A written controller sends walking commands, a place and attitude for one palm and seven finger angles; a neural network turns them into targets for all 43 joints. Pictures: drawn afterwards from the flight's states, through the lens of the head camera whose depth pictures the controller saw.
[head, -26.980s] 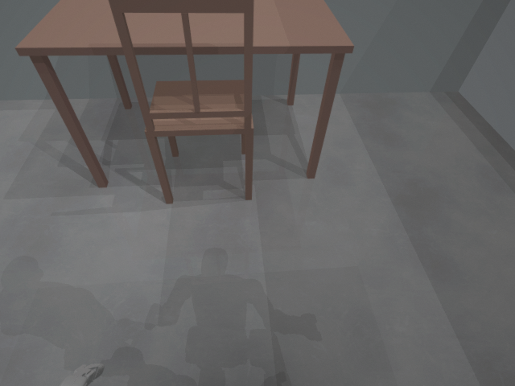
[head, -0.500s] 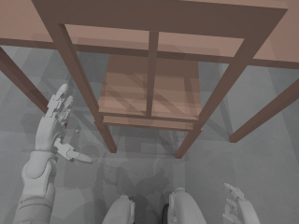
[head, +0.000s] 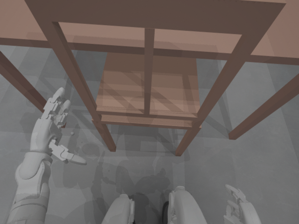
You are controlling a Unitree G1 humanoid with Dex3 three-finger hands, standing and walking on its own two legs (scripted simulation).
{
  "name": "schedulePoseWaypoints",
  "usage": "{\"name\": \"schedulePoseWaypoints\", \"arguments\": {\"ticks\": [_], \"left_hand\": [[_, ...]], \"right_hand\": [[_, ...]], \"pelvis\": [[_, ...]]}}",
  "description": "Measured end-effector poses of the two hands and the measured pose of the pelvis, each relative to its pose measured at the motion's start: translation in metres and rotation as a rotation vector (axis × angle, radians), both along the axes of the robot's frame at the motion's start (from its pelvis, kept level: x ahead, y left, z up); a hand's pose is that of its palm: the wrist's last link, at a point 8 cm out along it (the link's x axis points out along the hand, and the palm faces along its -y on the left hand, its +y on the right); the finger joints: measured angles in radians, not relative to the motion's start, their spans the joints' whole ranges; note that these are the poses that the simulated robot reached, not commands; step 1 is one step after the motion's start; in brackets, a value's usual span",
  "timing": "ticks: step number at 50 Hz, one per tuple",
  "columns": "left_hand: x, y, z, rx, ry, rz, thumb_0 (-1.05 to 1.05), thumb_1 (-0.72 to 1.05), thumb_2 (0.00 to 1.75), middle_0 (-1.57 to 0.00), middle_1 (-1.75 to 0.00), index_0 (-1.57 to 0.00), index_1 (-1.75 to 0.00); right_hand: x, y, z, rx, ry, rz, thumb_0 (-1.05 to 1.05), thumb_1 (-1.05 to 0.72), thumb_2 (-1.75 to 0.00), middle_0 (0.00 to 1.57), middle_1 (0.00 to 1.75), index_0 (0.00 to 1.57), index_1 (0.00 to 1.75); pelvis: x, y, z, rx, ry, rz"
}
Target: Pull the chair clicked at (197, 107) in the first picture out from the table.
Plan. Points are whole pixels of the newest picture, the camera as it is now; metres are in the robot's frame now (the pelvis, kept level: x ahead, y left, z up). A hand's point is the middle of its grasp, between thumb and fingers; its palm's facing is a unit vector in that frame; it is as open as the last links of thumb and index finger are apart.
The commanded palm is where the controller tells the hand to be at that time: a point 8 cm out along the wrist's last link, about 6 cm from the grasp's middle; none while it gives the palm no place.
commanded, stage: aim the fingers beside a spindle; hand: left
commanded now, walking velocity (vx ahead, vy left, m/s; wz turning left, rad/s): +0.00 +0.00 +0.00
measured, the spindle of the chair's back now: (148, 82) +0.47 +0.02 +0.05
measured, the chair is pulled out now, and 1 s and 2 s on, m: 0.00 0.00 0.00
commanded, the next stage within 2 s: push the fingers through the gap in 0.28 s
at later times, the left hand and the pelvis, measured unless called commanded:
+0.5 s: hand (73, 133) +0.34 +0.20 +0.01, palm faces -0.06 -1.00 -0.04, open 16.9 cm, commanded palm +0.33 +0.26 +0.02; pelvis +0.00 +0.01 +0.00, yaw +0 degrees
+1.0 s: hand (76, 114) +0.39 +0.20 +0.02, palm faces -0.06 -1.00 -0.05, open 16.9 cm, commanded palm +0.37 +0.26 +0.02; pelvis +0.00 +0.01 -0.01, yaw +0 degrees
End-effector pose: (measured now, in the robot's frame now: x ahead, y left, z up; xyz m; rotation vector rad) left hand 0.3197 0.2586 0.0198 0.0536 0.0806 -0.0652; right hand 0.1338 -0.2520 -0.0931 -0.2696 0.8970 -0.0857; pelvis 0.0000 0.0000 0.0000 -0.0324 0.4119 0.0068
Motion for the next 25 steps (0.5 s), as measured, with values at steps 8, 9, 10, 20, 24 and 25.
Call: {"name": "schedulePoseWaypoints", "arguments": {"ticks": [8,9,10,20,24,25], "left_hand": [[-0.008,-0.007,0.003,-0.003,-0.048,0.003,-0.01,-0.50,0.30,-0.06,-0.08,-0.07,-0.08],[-0.007,-0.004,0.003,0.002,-0.052,0.012,-0.01,-0.50,0.30,-0.06,-0.08,-0.07,-0.08],[-0.006,-0.002,0.003,0.005,-0.055,0.020,-0.01,-0.50,0.30,-0.06,-0.08,-0.07,-0.08],[-0.005,-0.005,0.001,-0.016,-0.026,-0.025,-0.01,-0.50,0.30,-0.06,-0.08,-0.06,-0.08],[-0.001,-0.004,-0.003,-0.013,-0.027,-0.004,-0.01,-0.50,0.30,-0.06,-0.08,-0.06,-0.08],[0.002,-0.002,-0.003,-0.012,-0.031,0.004,-0.01,-0.50,0.30,-0.06,-0.08,-0.06,-0.08]], "right_hand": [[0.002,0.003,0.003,-0.014,-0.014,0.019,0.01,-0.91,-0.90,0.20,0.30,0.21,0.30],[0.003,0.003,0.003,-0.016,-0.016,0.022,0.01,-0.91,-0.90,0.20,0.30,0.21,0.30],[0.003,0.004,0.002,-0.017,-0.018,0.024,0.01,-0.91,-0.90,0.20,0.30,0.21,0.30],[0.006,0.009,0.004,-0.010,-0.033,0.023,0.01,-0.91,-0.90,0.20,0.30,0.21,0.30],[0.006,0.010,0.003,-0.016,-0.030,0.029,0.01,-0.91,-0.90,0.20,0.30,0.21,0.30],[0.006,0.010,0.002,-0.019,-0.026,0.031,0.01,-0.91,-0.90,0.20,0.30,0.21,0.30]], "pelvis": [[-0.001,0.002,0.000,0.000,-0.009,0.003],[-0.002,0.002,-0.001,-0.001,-0.009,0.004],[-0.002,0.002,-0.002,-0.001,-0.010,0.005],[-0.003,0.006,-0.001,-0.007,-0.007,0.005],[-0.003,0.006,-0.002,-0.007,-0.005,0.006],[-0.004,0.006,-0.003,-0.007,-0.004,0.007]]}}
